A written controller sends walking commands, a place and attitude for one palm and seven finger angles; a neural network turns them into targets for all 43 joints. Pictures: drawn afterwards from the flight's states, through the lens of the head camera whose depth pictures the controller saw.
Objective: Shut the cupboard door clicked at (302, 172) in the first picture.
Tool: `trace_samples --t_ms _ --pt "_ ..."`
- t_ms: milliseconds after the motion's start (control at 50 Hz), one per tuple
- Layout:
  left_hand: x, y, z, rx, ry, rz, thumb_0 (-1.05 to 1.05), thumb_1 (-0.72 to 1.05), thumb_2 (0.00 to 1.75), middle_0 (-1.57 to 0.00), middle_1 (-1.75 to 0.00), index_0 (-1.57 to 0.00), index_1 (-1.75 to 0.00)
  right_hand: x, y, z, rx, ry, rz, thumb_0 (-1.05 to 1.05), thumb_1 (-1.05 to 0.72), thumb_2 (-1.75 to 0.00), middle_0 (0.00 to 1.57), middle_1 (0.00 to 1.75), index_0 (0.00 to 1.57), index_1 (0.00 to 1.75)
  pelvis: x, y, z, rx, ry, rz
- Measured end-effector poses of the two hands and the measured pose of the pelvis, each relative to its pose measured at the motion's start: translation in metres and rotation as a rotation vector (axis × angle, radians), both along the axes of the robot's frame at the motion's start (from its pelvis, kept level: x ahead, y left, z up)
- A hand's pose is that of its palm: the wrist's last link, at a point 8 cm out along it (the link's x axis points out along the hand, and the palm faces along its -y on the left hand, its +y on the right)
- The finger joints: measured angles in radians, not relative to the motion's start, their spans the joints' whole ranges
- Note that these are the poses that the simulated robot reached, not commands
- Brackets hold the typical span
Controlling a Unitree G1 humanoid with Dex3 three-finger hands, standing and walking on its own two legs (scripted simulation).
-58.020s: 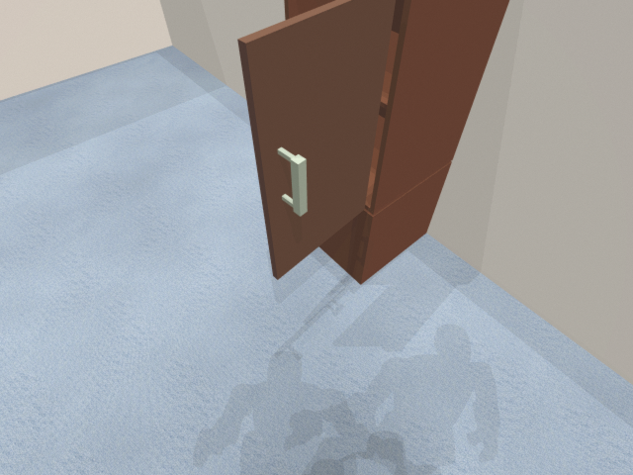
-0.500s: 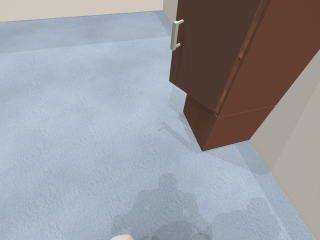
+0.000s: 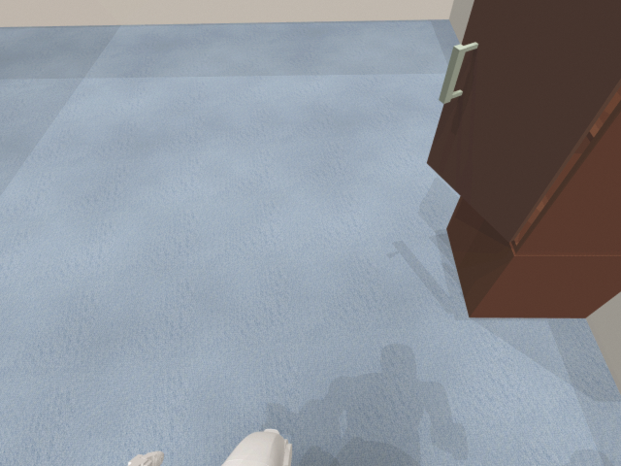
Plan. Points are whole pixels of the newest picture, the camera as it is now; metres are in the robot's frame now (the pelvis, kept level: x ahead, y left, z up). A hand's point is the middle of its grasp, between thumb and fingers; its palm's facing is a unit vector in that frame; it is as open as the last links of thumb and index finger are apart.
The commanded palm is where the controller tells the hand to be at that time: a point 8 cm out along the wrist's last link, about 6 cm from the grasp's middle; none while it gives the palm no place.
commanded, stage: walk to a spot facing it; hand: left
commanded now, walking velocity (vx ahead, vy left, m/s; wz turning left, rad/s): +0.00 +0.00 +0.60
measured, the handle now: (458, 73) +0.93 -0.33 -0.02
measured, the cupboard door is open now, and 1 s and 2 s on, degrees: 28 28 28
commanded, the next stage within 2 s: turn to face it in 1.38 s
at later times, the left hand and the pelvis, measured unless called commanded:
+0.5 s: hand out of the picture +0.08 +0.25 -0.15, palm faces +0.29 -0.92 -0.25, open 7.4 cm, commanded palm none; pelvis +0.06 +0.02 +0.00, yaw +17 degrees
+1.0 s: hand out of the picture +0.04 +0.21 -0.19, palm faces +0.66 -0.73 -0.16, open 7.4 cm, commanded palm none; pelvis +0.18 +0.10 -0.01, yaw +38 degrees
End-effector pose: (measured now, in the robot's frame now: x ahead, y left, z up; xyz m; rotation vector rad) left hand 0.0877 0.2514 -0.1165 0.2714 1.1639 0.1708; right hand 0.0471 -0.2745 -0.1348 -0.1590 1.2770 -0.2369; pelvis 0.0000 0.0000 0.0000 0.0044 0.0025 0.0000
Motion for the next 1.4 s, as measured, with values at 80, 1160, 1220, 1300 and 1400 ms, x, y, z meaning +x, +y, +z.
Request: trace_samples --t_ms 80,1160,1220,1300,1400 --pt "-0.023 0.002 -0.006 -0.024 0.027 0.061 0.00 0.91 0.90 -0.20 -0.30 -0.20 -0.30 0.029 0.003 0.009 -0.011 -0.024 0.078 0.00 -0.91 -0.90 0.20 0.30 0.20 0.30 0.000 0.001 0.002 0.015 -0.004 0.068" --pt "-0.023 0.088 -0.028 -0.166 0.145 0.789 0.01 0.91 0.90 -0.19 -0.29 -0.20 -0.30 0.389 0.294 0.017 0.055 -0.133 0.817 0.00 -0.91 -0.90 0.20 0.30 0.20 0.30 0.223 0.146 0.002 -0.002 -0.019 0.674" --pt "0.021 0.122 -0.017 -0.132 0.060 0.769 0.01 0.91 0.90 -0.19 -0.29 -0.20 -0.30 0.385 0.285 0.015 0.034 -0.065 0.762 -0.01 -0.94 -0.90 0.20 0.30 0.20 0.30 0.242 0.162 0.007 0.004 -0.017 0.684" --pt "0.084 0.159 -0.007 -0.101 -0.030 0.735 0.00 0.91 0.90 -0.19 -0.29 -0.20 -0.30 0.378 0.271 0.008 0.015 0.057 0.718 -0.01 -0.94 -0.90 0.20 0.30 0.20 0.30 0.274 0.178 0.009 0.017 -0.014 0.695" --pt "0.165 0.193 -0.004 -0.071 -0.093 0.676 0.00 0.91 0.90 -0.19 -0.29 -0.20 -0.30 0.379 0.258 -0.005 0.005 0.197 0.652 0.00 -0.92 -0.90 0.20 0.30 0.20 0.30 0.324 0.195 0.002 0.036 -0.010 0.691"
